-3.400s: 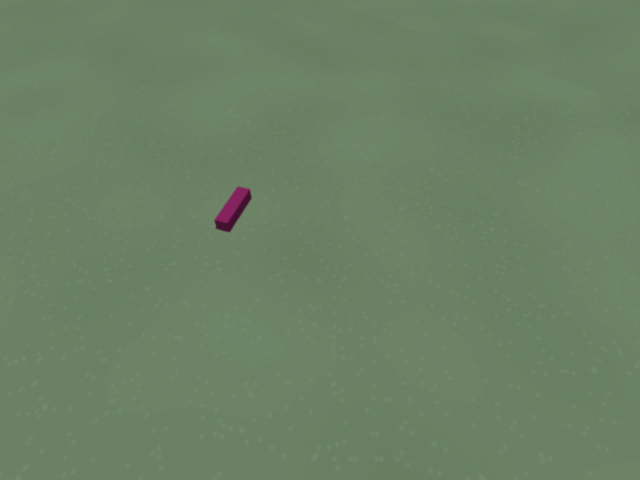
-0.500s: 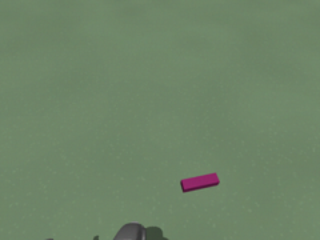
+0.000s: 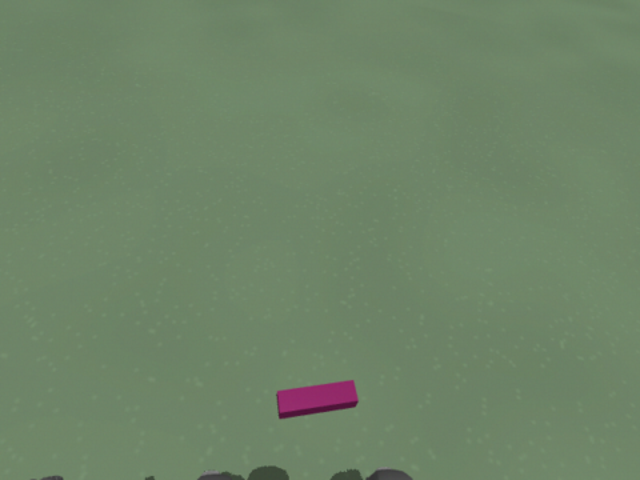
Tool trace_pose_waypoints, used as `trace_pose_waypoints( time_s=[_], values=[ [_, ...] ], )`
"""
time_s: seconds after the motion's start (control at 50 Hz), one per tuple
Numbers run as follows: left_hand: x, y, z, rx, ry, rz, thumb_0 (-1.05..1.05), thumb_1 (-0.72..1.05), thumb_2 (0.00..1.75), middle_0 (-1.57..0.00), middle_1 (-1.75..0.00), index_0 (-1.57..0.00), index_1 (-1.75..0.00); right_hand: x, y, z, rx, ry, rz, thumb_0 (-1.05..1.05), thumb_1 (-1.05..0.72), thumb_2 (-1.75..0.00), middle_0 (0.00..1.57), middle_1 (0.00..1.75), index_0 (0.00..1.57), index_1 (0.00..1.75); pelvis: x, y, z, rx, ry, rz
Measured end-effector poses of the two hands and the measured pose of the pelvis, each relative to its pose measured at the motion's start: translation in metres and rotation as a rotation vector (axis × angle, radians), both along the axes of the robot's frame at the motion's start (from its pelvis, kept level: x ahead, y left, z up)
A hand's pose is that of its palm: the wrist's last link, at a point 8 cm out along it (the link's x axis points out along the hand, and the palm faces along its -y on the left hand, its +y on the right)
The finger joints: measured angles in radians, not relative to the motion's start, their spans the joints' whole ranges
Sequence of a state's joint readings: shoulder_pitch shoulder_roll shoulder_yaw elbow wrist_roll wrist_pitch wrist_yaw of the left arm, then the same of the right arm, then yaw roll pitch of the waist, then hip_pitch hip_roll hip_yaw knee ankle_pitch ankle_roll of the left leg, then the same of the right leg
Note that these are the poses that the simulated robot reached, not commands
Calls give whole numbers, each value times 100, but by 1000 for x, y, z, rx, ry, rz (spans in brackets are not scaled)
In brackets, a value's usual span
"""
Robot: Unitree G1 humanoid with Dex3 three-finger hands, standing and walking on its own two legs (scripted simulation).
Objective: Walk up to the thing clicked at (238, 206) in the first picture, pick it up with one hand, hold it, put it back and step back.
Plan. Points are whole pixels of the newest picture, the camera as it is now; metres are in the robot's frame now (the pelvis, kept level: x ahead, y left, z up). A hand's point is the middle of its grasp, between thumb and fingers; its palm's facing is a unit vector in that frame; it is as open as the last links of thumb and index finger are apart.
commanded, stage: walk up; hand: left
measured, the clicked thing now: (317, 399) +0.46 -0.06 -0.70
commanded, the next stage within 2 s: none
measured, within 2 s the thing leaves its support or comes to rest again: neither
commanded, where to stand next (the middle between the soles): +0.18 -0.31 m, yaw +9 degrees
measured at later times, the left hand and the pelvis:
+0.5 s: hand out of the picture +0.11 +0.08 -0.14, palm faces -0.01 -0.95 -0.30, open 7.4 cm; pelvis +0.07 -0.19 +0.02, yaw +4 degrees
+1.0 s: hand out of the picture +0.13 -0.11 -0.13, palm faces +0.08 -0.92 -0.39, open 7.4 cm; pelvis +0.11 -0.38 +0.01, yaw +6 degrees
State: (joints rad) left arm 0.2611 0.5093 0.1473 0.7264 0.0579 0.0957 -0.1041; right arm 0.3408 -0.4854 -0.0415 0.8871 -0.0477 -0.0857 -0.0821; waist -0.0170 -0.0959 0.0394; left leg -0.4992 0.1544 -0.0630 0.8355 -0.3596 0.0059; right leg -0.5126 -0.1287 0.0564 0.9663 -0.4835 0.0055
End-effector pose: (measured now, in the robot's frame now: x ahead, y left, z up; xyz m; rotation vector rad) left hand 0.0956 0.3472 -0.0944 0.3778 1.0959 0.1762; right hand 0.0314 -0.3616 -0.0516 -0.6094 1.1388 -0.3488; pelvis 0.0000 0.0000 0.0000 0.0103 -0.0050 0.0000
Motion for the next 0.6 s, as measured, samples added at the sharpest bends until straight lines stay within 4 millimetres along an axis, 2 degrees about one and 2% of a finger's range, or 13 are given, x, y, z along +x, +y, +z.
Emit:
trace_pose_waypoints(
  time_s=[0.06,0.12,0.22,0.32,0.38,0.46,0.52,0.6],
  values=[
    [-1,-33,1,37,-24,27,1,91,90,-20,-30,-20,-30,7,-52,-12,-25,42,-18,1,-90,-90,21,30,21,30,8,-41,-9,-24,-5,16],
    [-18,-70,7,22,-1,80,1,91,90,-20,-30,-20,-30,25,-81,-14,-24,67,-42,1,-90,-90,21,30,21,30,16,-66,0,-17,-7,39],
    [-45,-120,18,-12,97,136,1,91,90,-21,-30,-21,-30,67,-95,-6,41,61,33,1,-90,-90,21,30,21,30,31,-98,22,-8,-5,49],
    [-54,-156,9,-40,159,167,1,91,90,-21,-30,-21,-30,100,-101,-2,80,64,105,1,-90,-90,21,30,21,30,50,-129,25,-10,0,63],
    [-43,-175,-7,-54,165,163,1,91,90,-21,-30,-21,-30,108,-113,-7,67,42,125,1,-90,-90,21,30,21,30,58,-145,15,-1,-8,82],
    [-14,-206,-14,-73,166,106,1,91,90,-21,-30,-20,-30,108,-142,0,53,-4,61,1,-90,-90,21,30,21,30,65,-171,16,7,-29,70],
    [13,-224,-13,-79,112,78,1,91,90,-21,-30,-21,-30,104,-170,9,32,-13,51,1,-90,-90,21,30,21,30,68,-194,17,0,-32,65],
    [45,-245,-9,-56,42,58,1,91,90,-21,-30,-21,-30,98,-217,14,0,5,54,1,-90,-90,21,30,21,30,72,-230,12,-11,-32,66]
  ],
)
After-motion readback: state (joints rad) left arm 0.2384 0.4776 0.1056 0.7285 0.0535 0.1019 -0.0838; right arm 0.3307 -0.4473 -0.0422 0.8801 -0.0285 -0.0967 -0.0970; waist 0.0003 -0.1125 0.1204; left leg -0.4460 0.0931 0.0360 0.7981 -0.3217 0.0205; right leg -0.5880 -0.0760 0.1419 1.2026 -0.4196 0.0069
